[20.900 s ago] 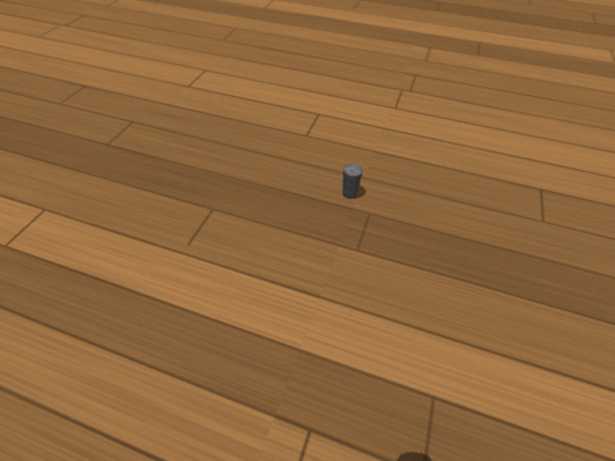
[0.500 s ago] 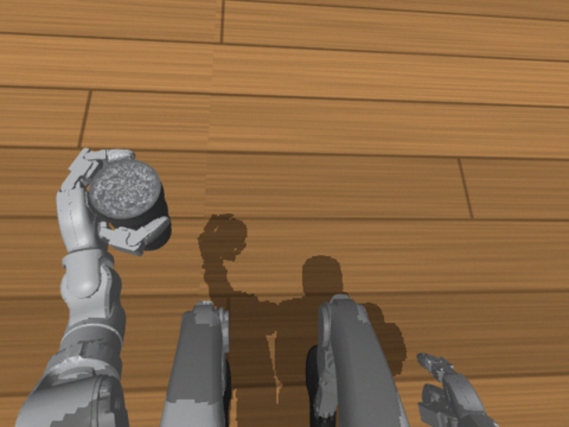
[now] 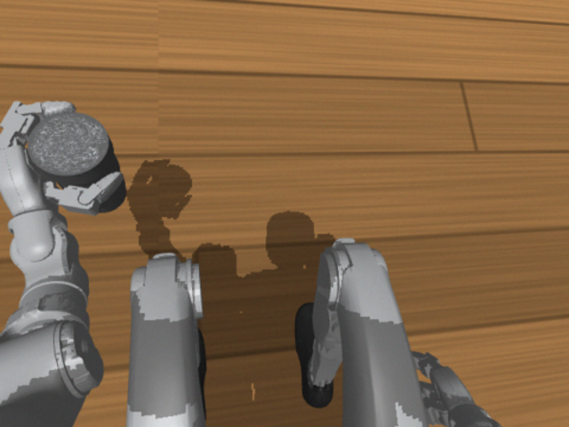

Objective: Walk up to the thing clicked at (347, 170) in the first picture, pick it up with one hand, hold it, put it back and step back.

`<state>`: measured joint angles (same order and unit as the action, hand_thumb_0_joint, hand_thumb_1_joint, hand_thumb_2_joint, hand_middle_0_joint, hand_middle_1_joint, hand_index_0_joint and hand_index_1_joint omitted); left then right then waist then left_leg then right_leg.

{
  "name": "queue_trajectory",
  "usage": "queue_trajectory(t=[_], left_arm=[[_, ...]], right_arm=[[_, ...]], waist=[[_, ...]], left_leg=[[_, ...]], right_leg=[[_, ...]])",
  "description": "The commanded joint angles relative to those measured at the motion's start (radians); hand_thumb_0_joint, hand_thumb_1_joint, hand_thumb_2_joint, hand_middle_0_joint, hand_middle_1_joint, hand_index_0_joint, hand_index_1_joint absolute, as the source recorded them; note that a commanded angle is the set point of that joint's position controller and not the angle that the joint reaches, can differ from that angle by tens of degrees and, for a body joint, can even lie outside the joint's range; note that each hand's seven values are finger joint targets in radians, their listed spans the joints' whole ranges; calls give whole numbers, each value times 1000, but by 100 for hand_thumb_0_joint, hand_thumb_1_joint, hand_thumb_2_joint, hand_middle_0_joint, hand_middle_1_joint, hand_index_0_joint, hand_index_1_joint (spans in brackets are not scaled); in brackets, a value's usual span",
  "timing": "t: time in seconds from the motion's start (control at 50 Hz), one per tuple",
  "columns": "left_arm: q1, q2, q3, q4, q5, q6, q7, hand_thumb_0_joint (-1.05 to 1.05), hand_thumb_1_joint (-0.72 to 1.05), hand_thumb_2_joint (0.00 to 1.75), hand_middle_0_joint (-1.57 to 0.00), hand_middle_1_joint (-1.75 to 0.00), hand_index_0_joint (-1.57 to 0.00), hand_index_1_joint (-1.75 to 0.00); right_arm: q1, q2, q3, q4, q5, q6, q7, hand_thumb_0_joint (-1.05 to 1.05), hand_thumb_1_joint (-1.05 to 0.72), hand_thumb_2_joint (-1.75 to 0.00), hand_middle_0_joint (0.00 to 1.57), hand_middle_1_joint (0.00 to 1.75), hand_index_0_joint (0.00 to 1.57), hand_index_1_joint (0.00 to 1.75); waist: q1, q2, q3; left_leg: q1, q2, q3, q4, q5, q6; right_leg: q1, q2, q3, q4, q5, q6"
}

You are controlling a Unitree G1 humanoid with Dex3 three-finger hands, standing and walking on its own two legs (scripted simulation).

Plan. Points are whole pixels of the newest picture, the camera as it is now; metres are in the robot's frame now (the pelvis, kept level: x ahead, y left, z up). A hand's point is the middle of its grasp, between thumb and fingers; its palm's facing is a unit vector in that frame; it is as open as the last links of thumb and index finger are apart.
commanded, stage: crouch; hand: left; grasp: from the side
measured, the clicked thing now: (89, 171) +0.45 +0.24 -0.09
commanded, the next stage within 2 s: lower in 0.68 s
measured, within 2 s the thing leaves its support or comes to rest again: neither
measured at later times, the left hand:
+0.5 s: hand (92, 174) +0.46 +0.25 -0.14, palm faces +0.25 -0.97 -0.01, open 11.3 cm
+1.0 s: hand (104, 180) +0.47 +0.25 -0.18, palm faces +0.27 -0.96 +0.00, open 11.3 cm
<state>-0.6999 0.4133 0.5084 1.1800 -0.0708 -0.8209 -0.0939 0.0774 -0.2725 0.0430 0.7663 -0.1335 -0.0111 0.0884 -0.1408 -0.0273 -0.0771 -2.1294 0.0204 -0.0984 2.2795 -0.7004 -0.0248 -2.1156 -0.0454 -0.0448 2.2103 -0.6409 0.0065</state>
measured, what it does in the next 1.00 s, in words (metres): lowers itself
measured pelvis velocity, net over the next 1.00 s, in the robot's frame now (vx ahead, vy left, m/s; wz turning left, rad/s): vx -0.01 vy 0.01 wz -0.11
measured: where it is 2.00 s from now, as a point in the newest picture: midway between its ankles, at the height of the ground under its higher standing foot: (253, 384)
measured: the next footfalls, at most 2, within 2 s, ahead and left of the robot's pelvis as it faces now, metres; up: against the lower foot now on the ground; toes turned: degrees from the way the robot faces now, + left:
none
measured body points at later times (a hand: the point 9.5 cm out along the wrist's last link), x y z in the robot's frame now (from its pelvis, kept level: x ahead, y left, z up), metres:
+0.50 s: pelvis +0.00 +0.01 -0.06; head +0.22 +0.08 +0.33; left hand +0.44 +0.30 -0.13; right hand +0.08 -0.27 -0.16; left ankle +0.08 +0.13 -0.34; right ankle +0.11 -0.13 -0.34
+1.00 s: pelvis -0.01 +0.01 -0.07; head +0.23 +0.11 +0.29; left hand +0.45 +0.30 -0.18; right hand +0.08 -0.27 -0.15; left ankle +0.08 +0.13 -0.34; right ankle +0.11 -0.13 -0.34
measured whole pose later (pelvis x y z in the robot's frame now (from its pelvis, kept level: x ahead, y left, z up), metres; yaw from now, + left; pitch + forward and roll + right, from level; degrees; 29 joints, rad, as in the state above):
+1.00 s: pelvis -0.01 +0.01 -0.07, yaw -6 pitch +22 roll -12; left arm -0.72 0.64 0.59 1.31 -0.07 -0.90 -0.08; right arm -0.01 -0.34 0.27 0.67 -0.24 0.03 0.13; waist -0.24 -0.11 0.15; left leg -2.26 0.00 -0.23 2.56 -0.70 -0.01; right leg -2.18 -0.02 -0.14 2.38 -0.60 0.05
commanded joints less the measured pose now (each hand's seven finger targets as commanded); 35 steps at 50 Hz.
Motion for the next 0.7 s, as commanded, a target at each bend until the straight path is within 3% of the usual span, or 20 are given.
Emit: queue_trajectory(t=[0.0,0.04,0.12,0.16,0.18,0.2,0.32,0.4,0.44,0.48,0.54,0.58,0.68], left_arm=[[-358,263,39,-235,-18,-98,-5,0,6,127,-120,-136,-121,-137],[-348,290,59,-222,-12,-95,-6,0,7,126,-120,-135,-120,-136],[-337,278,53,-210,-12,-94,-12,0,8,124,-119,-133,-119,-134],[-354,307,62,-209,-6,-93,-13,0,10,124,-119,-133,-120,-134],[-337,286,55,-188,-7,-92,-17,0,11,125,-120,-134,-120,-135],[-343,329,78,-223,-10,-96,-19,0,11,125,-119,-134,-120,-135],[-333,319,61,-202,-9,-93,-28,0,13,125,-120,-135,-121,-136],[-339,361,70,-215,-4,-99,-34,0,13,126,-121,-135,-121,-136],[-324,331,48,-176,-1,-97,-37,0,14,126,-120,-135,-121,-136],[-361,376,69,-215,-7,-108,-32,0,12,125,-122,-135,-123,-136],[-333,358,54,-183,-6,-111,-33,0,13,124,-122,-135,-123,-136],[-355,397,70,-202,-7,-120,-26,0,14,124,-121,-134,-122,-135],[-330,376,54,-169,-5,-127,-22,0,11,126,-123,-137,-124,-137]], right_arm=[[128,-225,-48,-40,-5,-5,-8,0,-93,-92,20,30,20,30],[128,-230,-43,-41,-8,-1,-9,0,-93,-91,20,30,20,30],[129,-239,-27,-43,-17,7,-5,0,-93,-91,20,30,20,30],[128,-251,-22,-43,-21,10,-3,0,-92,-91,20,30,20,30],[129,-257,-18,-43,-24,11,-2,0,-92,-91,20,30,20,30],[129,-263,-13,-42,-26,13,-2,0,-92,-91,20,30,20,30],[128,-274,11,-45,-41,23,5,0,-92,-91,20,30,20,30],[127,-289,26,-51,-49,29,11,0,-92,-91,20,30,20,30],[111,-299,34,-56,-54,31,15,0,-92,-91,20,30,20,30],[105,-305,45,-61,-59,34,15,0,-92,-91,20,30,20,30],[93,-315,55,-65,-67,35,18,0,-92,-91,20,30,20,30],[93,-314,65,-65,-71,38,19,0,-92,-91,20,30,20,30],[79,-328,80,-72,-83,41,21,0,-93,-91,20,30,20,30]], waist=[[-4,187,-676],[-2,198,-671],[-18,203,-641],[-27,213,-609],[-35,218,-604],[-26,234,-616],[-52,247,-605],[-52,272,-598],[-69,283,-549],[-71,282,-554],[-80,291,-529],[-76,294,-533],[-96,303,-504]], left_leg=[[362,-22,71,-245,95,33],[350,-21,66,-227,102,32],[312,-21,55,-196,108,30],[300,-18,50,-182,88,31],[318,-16,42,-180,98,27],[316,-15,40,-171,109,26],[307,-11,24,-125,142,23],[309,-10,14,-113,150,20],[312,-7,0,-116,132,16],[303,-6,-5,-105,114,18],[309,-5,-13,-100,108,15],[287,-5,-9,-84,112,17],[311,-2,-26,-82,120,14]], right_leg=[[373,44,-49,-199,104,-33],[360,45,-55,-176,110,-32],[340,51,-69,-144,121,-32],[310,53,-77,-133,107,-32],[299,51,-83,-125,118,-33],[302,54,-86,-114,126,-33],[301,57,-99,-81,162,-31],[297,60,-110,-63,167,-32],[249,58,-122,-49,149,-35],[257,61,-125,-52,142,-33],[241,60,-133,-42,141,-32],[266,63,-131,-38,145,-32],[247,63,-143,-30,157,-31]])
